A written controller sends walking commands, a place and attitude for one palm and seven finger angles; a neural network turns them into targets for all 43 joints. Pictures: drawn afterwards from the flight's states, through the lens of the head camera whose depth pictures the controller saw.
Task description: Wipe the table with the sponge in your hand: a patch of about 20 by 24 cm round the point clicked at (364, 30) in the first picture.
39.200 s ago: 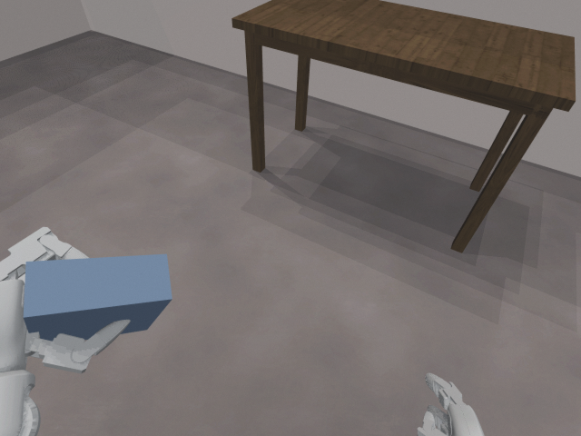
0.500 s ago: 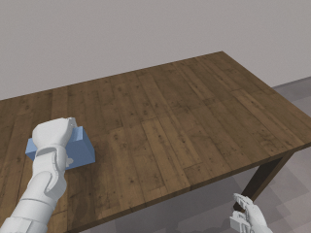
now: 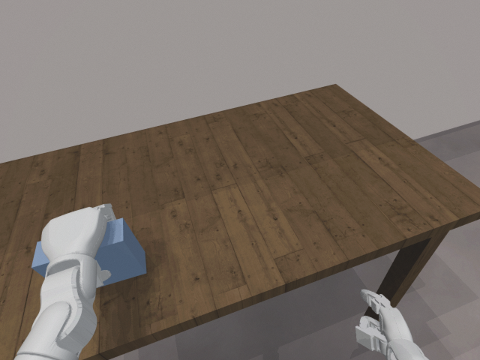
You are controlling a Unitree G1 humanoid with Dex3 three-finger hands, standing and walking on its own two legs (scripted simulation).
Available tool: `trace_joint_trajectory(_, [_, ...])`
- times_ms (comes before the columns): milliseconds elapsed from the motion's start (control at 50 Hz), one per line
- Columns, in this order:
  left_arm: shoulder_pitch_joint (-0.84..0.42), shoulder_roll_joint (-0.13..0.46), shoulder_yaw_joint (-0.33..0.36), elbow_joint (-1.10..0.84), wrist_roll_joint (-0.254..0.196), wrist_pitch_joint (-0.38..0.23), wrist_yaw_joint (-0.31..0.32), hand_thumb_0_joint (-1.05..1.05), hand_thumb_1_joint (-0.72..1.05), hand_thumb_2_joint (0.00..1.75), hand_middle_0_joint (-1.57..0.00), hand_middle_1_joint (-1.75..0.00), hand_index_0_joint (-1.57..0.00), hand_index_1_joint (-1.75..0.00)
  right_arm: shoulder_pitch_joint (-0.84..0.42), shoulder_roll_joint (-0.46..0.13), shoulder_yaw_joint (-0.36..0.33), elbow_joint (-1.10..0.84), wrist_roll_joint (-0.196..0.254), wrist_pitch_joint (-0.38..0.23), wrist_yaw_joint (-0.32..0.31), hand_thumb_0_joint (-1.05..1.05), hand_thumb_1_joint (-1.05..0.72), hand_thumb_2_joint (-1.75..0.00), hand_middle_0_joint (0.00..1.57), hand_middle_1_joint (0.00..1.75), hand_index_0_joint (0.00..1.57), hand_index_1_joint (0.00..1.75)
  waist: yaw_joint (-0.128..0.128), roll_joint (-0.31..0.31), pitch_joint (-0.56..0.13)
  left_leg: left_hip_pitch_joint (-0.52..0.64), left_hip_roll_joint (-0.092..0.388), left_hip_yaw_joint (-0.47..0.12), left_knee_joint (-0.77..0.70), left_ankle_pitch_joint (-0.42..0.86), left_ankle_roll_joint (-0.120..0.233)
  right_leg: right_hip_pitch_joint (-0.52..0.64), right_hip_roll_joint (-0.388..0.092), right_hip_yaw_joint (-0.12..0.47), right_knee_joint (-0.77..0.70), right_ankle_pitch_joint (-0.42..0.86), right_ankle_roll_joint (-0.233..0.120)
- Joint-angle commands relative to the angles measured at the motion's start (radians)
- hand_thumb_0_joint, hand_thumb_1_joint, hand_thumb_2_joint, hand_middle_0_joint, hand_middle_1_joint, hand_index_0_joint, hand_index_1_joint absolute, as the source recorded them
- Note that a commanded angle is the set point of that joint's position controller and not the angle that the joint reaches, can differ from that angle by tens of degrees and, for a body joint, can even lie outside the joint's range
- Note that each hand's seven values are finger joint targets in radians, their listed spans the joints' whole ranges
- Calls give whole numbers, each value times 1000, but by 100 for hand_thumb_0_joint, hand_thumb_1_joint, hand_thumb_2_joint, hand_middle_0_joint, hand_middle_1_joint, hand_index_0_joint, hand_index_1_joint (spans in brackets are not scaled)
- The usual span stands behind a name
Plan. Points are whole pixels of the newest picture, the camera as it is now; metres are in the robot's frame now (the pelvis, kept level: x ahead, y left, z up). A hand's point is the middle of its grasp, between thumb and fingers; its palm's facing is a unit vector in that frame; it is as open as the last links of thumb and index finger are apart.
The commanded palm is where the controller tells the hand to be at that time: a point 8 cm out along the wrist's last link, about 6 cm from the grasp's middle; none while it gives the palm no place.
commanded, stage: wipe back along the first lane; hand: left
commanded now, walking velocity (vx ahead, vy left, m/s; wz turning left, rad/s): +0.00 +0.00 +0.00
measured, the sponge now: (100, 263) +0.25 +0.29 +0.04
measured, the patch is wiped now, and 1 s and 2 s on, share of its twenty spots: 1.00 1.00 1.00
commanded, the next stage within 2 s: lift the sponge slowly off the table in 0.54 s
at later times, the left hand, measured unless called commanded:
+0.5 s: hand (91, 273) +0.21 +0.27 +0.08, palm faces +0.08 -0.09 -0.99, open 9.0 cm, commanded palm +0.16 +0.26 +0.11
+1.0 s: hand (90, 281) +0.20 +0.26 +0.08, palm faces +0.06 -0.12 -0.99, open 9.0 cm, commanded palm +0.16 +0.25 +0.14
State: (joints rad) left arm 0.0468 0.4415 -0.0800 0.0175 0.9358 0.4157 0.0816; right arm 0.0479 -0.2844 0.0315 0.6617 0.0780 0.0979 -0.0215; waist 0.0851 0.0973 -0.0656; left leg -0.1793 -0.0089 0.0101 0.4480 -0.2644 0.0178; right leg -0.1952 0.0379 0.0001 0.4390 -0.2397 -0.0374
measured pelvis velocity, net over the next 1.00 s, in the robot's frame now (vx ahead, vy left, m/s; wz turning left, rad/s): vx -0.01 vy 0.00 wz -0.01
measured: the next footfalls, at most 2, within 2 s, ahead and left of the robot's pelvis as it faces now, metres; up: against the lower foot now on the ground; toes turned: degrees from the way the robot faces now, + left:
none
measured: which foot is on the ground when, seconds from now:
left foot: down 0.00-1.00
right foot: down 0.00-1.00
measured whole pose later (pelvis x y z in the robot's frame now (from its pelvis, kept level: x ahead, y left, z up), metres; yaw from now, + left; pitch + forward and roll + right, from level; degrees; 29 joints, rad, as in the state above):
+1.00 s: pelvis -0.01 +0.00 +0.00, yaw -1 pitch -4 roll +0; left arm 0.24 0.41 -0.14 -0.25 0.95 0.48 0.06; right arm 0.03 -0.27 0.02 0.67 0.06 0.08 -0.01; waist 0.11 0.10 -0.03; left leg -0.12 -0.01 0.02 0.43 -0.25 0.02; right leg -0.14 0.04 0.01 0.43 -0.22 -0.03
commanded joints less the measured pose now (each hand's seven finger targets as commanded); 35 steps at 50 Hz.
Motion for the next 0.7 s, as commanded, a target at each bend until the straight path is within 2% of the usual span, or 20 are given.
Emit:
trace_joint_trajectory(0, [9, 82, 33, -115, -38, 20, -19, 0, 10, 130, -120, -160, -120, -160, -222, -98, -38, -184, -4, -63, -5, 0, -90, -90, 20, 30, 20, 30, 25, -140, -100, -1, -17, -50, -34, 245, 30, 90, -10, 67, -50, 265, -31])
trace_joint_trajectory(40, [13, 67, 17, -115, -41, 24, -19, 0, 10, 130, -120, -160, -120, -160, -223, -96, -36, -179, -3, -65, -5, 0, -90, -90, 20, 30, 20, 30, 22, -145, -74, -3, -15, -52, -37, 228, 29, 69, -8, 70, -58, 242, -30])
trace_joint_trajectory(80, [-3, 109, 51, -132, -40, 31, -16, 0, 10, 130, -120, -160, -120, -160, -231, -100, -37, -176, -7, -66, -10, 0, -90, -90, 20, 30, 20, 30, 23, -140, -74, 3, -17, -54, -41, 210, 31, 70, -6, 87, -68, 215, -31])
trace_joint_trajectory(120, [13, 92, 36, -113, -36, 38, -16, 0, 10, 130, -120, -160, -120, -160, -231, -96, -33, -173, -4, -69, -12, 0, -90, -90, 20, 30, 20, 30, 21, -149, -57, -2, -19, -49, -36, 207, 31, 63, -8, 84, -68, 210, -28])
trace_joint_trajectory(140, [39, 74, 28, -126, -43, 35, -17, 0, 10, 130, -120, -160, -120, -160, -229, -94, -34, -177, -5, -70, -10, 0, -90, -90, 20, 30, 20, 30, 26, -151, -66, -3, -19, -49, -37, 211, 31, 74, -8, 81, -66, 223, -28])
trace_joint_trajectory(180, [64, 102, 53, -160, -40, 29, -17, 0, 10, 130, -120, -160, -120, -160, -241, -97, -35, -178, -7, -72, -6, 0, -90, -90, 20, 30, 20, 30, 32, -135, -83, 8, -20, -53, -37, 219, 29, 85, -4, 97, -64, 230, -33])
trace_joint_trajectory(200, [87, 73, 33, -183, -44, 28, -17, 0, 10, 130, -120, -160, -120, -160, -236, -91, -36, -187, -6, -72, -4, 0, -90, -90, 20, 30, 20, 30, 32, -139, -100, 9, -21, -46, -28, 230, 33, 98, -9, 84, -55, 252, -28])
trace_joint_trajectory(240, [115, 50, 15, -170, -44, 29, -19, 0, 10, 130, -120, -160, -120, -160, -237, -89, -32, -180, -5, -74, 0, 0, -90, -90, 20, 30, 20, 30, 28, -150, -61, 2, -17, -52, -32, 229, 28, 71, -5, 81, -58, 245, -28])
trace_joint_trajectory(280, [137, 86, 52, -206, -49, 25, -14, 0, 10, 130, -120, -160, -120, -160, -246, -89, -37, -184, -9, -76, 1, 0, -90, -90, 20, 30, 20, 30, 35, -153, -63, 8, -16, -57, -34, 214, 29, 75, -2, 100, -68, 218, -30])
trace_joint_trajectory(300, [140, 57, 25, -228, -48, 31, -13, 0, 10, 130, -120, -160, -120, -160, -247, -87, -34, -194, -7, -76, 3, 0, -90, -90, 20, 30, 20, 30, 35, -136, -77, 6, -18, -50, -33, 215, 32, 82, -8, 85, -62, 218, -26])
trace_joint_trajectory(340, [151, 51, 20, -210, -48, 35, -10, 0, 10, 130, -120, -160, -120, -160, -244, -85, -34, -184, -7, -77, 2, 0, -90, -90, 20, 30, 20, 30, 33, -144, -40, 5, -16, -53, -35, 205, 30, 56, -3, 86, -72, 192, -27])
trace_joint_trajectory(380, [151, 77, 43, -242, -49, 36, -7, 0, 10, 130, -120, -160, -120, -160, -256, -87, -35, -185, -9, -77, 2, 0, -90, -90, 20, 30, 20, 30, 36, -151, -47, 10, -16, -58, -39, 193, 30, 63, 0, 103, -79, 171, -30])
trace_joint_trajectory(400, [150, 66, 30, -257, -48, 41, -5, 0, 10, 130, -120, -160, -120, -160, -253, -85, -35, -192, -9, -77, 1, 0, -90, -90, 20, 30, 20, 30, 39, -140, -67, 12, -17, -50, -34, 197, 35, 74, -6, 89, -73, 179, -26])
trace_joint_trajectory(440, [192, 50, 24, -229, -53, 45, -5, 0, 10, 130, -120, -160, -120, -160, -255, -83, -32, -185, -8, -78, 2, 0, -90, -90, 20, 30, 20, 30, 40, -157, -34, 3, -17, -52, -36, 199, 30, 66, -4, 91, -75, 187, -25])
trace_joint_trajectory(480, [213, 85, 54, -270, -51, 40, -4, 0, 10, 130, -120, -160, -120, -160, -265, -84, -34, -186, -9, -79, 6, 0, -90, -90, 20, 30, 20, 30, 44, -143, -51, 13, -17, -57, -35, 208, 29, 78, -1, 111, -73, 197, -31])
trace_joint_trajectory(520, [253, 36, 8, -280, -50, 46, -8, 0, 10, 130, -120, -160, -120, -160, -265, -74, -30, -193, -6, -80, 13, 0, -90, -90, 20, 30, 20, 30, 44, -141, -38, 8, -15, -54, -37, 220, 28, 74, -4, 89, -66, 202, -28])
trace_joint_trajectory(580, [257, 57, 22, -320, -50, 48, -7, 0, 10, 130, -120, -160, -120, -160, -274, -79, -34, -195, -8, -79, 17, 0, -90, -90, 20, 30, 20, 30, 43, -138, -25, 11, -12, -62, -42, 201, 30, 63, 4, 108, -78, 161, -32])
trace_joint_trajectory(600, [258, 38, 5, -338, -49, 53, -8, 0, 10, 130, -120, -160, -120, -160, -268, -77, -33, -203, -9, -78, 19, 0, -90, -90, 20, 30, 20, 30, 47, -141, -50, 13, -13, -55, -38, 206, 35, 76, -2, 90, -73, 169, -27])
trace_joint_trajectory(640, [243, 35, -1, -314, -46, 54, -7, 0, 10, 130, -120, -160, -120, -160, -267, -78, -31, -193, -8, -77, 16, 0, -90, -90, 20, 30, 20, 30, 40, -142, -13, 8, -10, -59, -44, 196, 31, 53, 1, 91, -80, 153, -28])
trace_joint_trajectory(680, [197, 100, 53, -355, -35, 52, 1, 0, 10, 130, -120, -160, -120, -160, -276, -81, -35, -190, -12, -79, 12, 0, -90, -90, 20, 30, 20, 30, 45, -122, -40, 24, -10, -65, -49, 193, 32, 64, 6, 116, -84, 134, -34])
